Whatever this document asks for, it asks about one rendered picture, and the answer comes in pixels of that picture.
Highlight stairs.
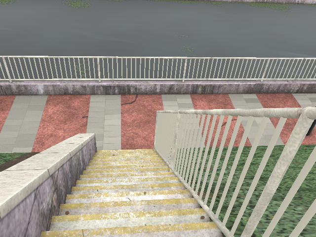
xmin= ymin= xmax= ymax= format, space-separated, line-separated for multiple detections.
xmin=40 ymin=149 xmax=223 ymax=237

